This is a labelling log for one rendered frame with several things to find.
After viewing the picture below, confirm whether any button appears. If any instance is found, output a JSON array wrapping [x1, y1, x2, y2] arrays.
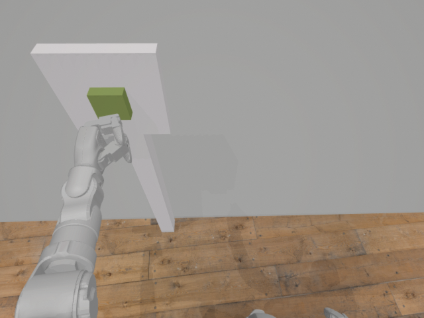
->
[[87, 87, 133, 120]]

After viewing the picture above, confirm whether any robot right shin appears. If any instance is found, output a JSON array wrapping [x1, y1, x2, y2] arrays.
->
[[248, 309, 265, 317]]

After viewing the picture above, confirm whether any left robot upper arm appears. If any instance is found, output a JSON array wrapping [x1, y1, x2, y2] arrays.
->
[[17, 270, 98, 318]]

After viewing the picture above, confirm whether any robot left forearm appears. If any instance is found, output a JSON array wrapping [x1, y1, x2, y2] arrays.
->
[[15, 166, 104, 318]]

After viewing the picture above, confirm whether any panel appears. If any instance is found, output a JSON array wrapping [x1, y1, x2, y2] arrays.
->
[[30, 43, 175, 233]]

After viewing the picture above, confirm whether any left robot hand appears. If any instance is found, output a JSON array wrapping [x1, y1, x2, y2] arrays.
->
[[74, 114, 132, 175]]

